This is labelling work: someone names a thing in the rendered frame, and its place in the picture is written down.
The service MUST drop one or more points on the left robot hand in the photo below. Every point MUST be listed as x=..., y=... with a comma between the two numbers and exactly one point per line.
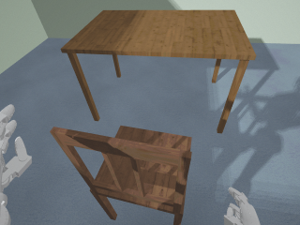
x=19, y=163

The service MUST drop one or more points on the left robot forearm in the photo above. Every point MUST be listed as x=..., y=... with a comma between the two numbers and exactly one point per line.
x=5, y=218

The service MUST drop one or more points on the table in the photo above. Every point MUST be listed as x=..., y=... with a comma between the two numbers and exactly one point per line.
x=187, y=33

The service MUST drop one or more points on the right robot hand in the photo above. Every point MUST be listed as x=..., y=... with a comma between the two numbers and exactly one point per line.
x=245, y=214

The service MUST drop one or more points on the chair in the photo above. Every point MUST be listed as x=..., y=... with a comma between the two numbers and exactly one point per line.
x=141, y=166

